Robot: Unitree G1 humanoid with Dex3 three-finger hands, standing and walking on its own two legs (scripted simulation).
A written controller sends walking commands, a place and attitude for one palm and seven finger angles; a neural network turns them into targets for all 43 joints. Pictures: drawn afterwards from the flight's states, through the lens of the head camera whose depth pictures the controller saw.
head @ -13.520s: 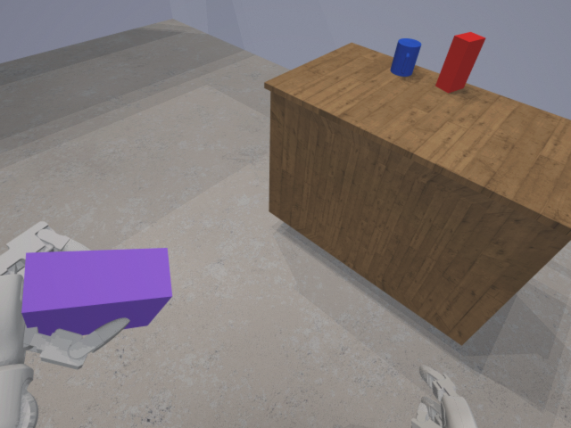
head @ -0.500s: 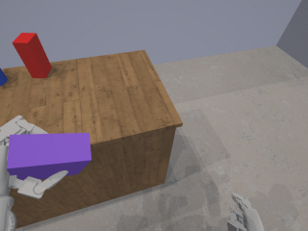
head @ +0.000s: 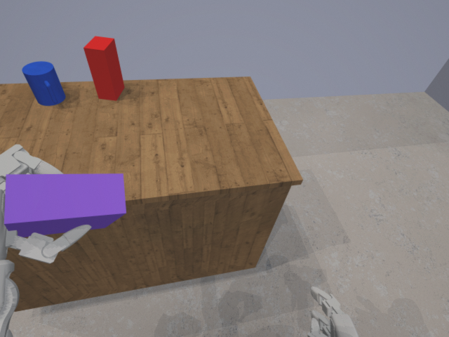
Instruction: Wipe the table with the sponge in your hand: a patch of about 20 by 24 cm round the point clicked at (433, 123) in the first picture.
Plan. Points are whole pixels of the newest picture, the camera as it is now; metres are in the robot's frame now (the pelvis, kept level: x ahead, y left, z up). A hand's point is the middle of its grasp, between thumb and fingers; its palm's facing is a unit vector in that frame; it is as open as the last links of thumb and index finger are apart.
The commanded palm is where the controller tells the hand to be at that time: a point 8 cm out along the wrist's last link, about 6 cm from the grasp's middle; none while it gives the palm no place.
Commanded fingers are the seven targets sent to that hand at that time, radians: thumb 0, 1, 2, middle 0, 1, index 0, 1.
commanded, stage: come to a stop and stand still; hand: left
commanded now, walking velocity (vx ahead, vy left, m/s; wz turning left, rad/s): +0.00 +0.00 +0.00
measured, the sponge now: (82, 206) +0.23 +0.24 +0.15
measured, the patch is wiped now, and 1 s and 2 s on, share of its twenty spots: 0.00 0.00 0.00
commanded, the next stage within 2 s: look again from close up in 0.16 s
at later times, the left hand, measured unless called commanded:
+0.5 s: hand (84, 181) +0.26 +0.24 +0.17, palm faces +0.38 -0.85 -0.37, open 9.7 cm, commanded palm +0.20 +0.28 +0.18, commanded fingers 0.00 0.10 1.30 -1.20 -1.60 -1.20 -1.60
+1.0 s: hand (104, 174) +0.28 +0.23 +0.16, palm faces +0.39 -0.84 -0.37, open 9.7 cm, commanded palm +0.23 +0.26 +0.18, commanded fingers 0.00 0.10 1.30 -1.20 -1.60 -1.20 -1.60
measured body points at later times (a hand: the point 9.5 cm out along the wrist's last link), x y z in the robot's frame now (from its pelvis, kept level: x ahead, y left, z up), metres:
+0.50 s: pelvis +0.04 +0.00 +0.01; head +0.07 +0.03 +0.45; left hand +0.23 +0.29 +0.19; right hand +0.23 -0.22 -0.06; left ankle +0.05 +0.06 -0.74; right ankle +0.06 -0.13 -0.74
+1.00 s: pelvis +0.07 -0.02 +0.00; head +0.07 -0.01 +0.45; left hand +0.26 +0.27 +0.18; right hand +0.24 -0.25 -0.07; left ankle +0.05 +0.06 -0.74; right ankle +0.06 -0.13 -0.74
